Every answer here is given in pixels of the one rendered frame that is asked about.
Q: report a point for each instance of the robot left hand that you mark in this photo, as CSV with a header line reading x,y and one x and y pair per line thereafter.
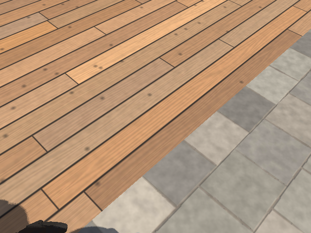
x,y
45,227

